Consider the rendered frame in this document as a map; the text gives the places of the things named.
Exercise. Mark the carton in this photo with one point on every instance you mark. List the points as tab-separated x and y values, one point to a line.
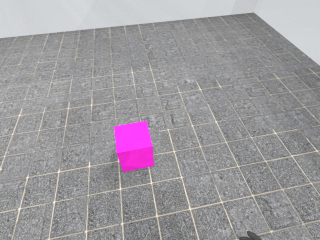
134	146

